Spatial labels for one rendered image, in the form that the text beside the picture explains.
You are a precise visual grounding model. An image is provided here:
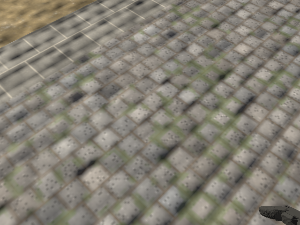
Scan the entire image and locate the right robot hand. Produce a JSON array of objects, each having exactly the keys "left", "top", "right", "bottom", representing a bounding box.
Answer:
[{"left": 259, "top": 205, "right": 300, "bottom": 225}]

